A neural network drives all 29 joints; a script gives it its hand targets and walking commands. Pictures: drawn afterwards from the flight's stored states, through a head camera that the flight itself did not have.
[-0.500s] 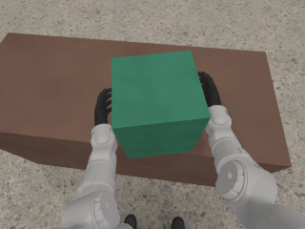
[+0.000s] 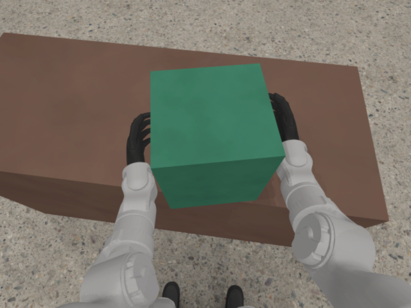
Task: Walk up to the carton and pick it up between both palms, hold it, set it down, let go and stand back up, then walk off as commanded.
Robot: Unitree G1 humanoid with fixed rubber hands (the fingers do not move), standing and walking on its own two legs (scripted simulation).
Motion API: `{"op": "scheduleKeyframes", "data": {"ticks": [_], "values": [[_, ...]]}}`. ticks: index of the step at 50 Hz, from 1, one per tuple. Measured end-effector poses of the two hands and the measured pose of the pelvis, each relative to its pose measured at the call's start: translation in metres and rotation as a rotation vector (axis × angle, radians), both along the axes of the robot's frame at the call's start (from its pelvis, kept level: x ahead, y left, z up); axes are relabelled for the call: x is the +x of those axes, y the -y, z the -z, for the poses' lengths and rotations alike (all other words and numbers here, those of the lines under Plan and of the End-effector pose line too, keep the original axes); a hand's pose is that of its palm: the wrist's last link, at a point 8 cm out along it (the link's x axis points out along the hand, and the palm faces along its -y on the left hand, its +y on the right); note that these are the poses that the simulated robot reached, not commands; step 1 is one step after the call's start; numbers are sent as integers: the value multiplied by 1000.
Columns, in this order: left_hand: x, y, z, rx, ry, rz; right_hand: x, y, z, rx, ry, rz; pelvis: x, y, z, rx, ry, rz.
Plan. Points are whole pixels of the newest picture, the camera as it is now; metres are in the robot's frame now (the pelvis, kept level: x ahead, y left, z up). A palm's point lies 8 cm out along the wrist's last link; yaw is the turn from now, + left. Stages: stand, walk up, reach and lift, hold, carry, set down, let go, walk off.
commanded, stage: reach and lift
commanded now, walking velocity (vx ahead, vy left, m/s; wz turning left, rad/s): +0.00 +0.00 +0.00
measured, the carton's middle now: (210, 144) +0.42 +0.04 -0.02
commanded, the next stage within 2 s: none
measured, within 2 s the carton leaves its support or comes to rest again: leaves its support in 1.24 s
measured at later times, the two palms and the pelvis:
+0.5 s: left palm (136, 158) +0.36 +0.19 +0.00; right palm (285, 134) +0.44 -0.10 +0.02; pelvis -0.01 +0.00 +0.00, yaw +1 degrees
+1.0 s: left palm (137, 158) +0.36 +0.18 +0.00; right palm (285, 135) +0.43 -0.11 +0.02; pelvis -0.01 +0.00 -0.01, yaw +1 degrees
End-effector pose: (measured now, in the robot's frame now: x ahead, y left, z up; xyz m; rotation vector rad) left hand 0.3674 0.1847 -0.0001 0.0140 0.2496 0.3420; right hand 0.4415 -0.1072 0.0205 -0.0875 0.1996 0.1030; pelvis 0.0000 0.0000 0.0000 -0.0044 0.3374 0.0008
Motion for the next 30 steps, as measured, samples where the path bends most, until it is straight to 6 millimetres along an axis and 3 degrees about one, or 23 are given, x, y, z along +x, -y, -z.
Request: {"op": "scheduleKeyframes", "data": {"ticks": [15,30], "values": [[-1,-1,0,-4,12,-6,0,0,0,-28,32,-7,-1,2,2,-3,-18,-10],[-10,-1,2,-44,93,-26,-9,-3,-6,-54,114,-28,-16,-2,6,-4,-71,-15]]}}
